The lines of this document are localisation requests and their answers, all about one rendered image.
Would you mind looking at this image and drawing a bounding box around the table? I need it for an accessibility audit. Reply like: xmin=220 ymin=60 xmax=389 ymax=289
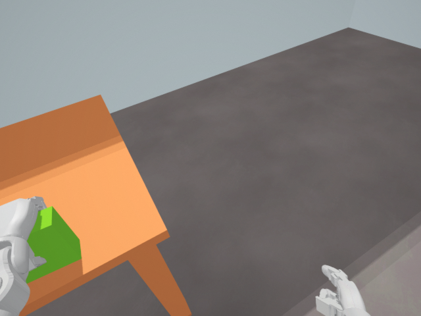
xmin=0 ymin=95 xmax=192 ymax=316

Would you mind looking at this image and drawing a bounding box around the left robot forearm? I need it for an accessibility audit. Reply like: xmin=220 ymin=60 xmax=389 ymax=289
xmin=0 ymin=236 xmax=30 ymax=316

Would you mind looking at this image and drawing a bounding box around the robot right hand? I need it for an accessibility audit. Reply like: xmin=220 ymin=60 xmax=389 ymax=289
xmin=316 ymin=265 xmax=366 ymax=316

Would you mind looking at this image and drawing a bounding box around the robot left hand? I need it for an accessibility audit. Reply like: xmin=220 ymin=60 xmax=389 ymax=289
xmin=0 ymin=196 xmax=47 ymax=272

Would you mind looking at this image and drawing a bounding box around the sponge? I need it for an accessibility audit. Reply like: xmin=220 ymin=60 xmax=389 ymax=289
xmin=26 ymin=206 xmax=82 ymax=283

